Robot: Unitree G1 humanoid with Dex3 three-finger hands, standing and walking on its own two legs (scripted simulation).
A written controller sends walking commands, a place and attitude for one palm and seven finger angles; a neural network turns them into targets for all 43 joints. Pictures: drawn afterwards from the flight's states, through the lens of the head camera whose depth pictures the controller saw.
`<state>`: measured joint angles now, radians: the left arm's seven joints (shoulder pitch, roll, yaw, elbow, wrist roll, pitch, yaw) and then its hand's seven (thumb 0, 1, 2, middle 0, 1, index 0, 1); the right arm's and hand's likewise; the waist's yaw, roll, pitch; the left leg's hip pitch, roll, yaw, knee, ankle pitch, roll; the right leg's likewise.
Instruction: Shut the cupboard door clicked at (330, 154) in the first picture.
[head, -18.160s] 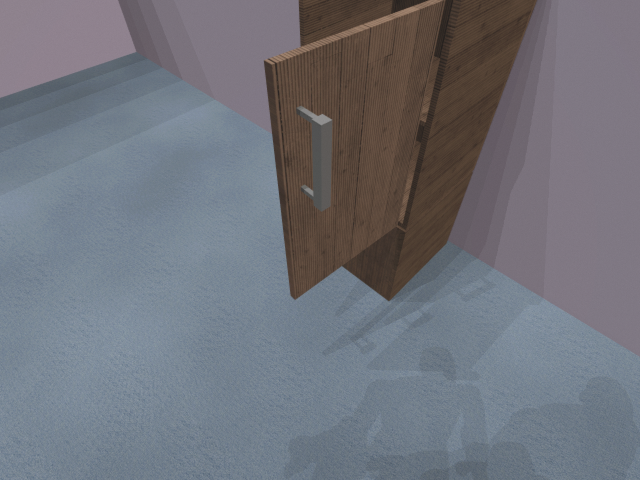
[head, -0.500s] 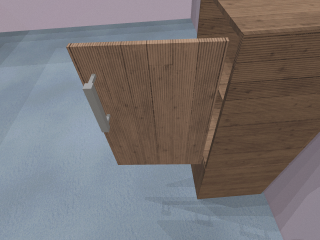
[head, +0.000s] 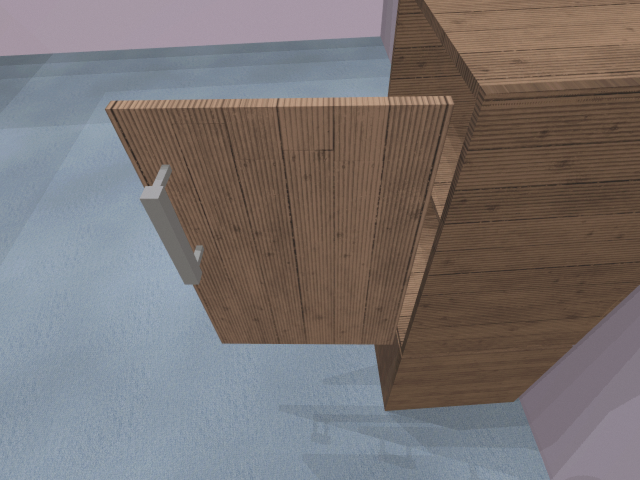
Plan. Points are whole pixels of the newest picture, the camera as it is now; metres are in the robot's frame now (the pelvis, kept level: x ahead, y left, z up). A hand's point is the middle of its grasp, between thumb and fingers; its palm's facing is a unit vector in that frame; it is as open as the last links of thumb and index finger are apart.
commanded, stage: come to a stop and stand still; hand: left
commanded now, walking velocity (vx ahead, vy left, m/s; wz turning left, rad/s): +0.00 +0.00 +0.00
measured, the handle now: (179, 228) +0.42 +0.22 +0.08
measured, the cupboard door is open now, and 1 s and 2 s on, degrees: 86 86 86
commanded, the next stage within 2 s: look again from close up in 0.48 s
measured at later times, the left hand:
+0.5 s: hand out of the picture +0.01 +0.16 -0.17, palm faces +0.02 -0.98 -0.21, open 7.3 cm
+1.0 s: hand out of the picture -0.02 +0.16 -0.17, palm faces +0.03 -0.98 -0.19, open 7.3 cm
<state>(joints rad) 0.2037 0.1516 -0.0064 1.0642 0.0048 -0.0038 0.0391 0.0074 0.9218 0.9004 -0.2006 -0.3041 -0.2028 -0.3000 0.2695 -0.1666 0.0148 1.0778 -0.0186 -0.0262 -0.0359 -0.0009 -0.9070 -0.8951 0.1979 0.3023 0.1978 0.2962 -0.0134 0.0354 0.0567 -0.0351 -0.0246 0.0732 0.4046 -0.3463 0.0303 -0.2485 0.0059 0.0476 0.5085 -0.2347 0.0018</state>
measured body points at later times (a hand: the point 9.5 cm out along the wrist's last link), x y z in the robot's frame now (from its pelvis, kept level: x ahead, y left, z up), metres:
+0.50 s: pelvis -0.01 -0.01 +0.00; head +0.01 -0.02 +0.45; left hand +0.01 +0.21 -0.15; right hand -0.02 -0.24 -0.16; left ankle -0.08 +0.09 -0.74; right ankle +0.02 -0.12 -0.74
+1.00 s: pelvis -0.01 -0.01 +0.00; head +0.00 -0.01 +0.45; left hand -0.02 +0.21 -0.16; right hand -0.04 -0.21 -0.16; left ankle -0.08 +0.09 -0.74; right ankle +0.02 -0.12 -0.74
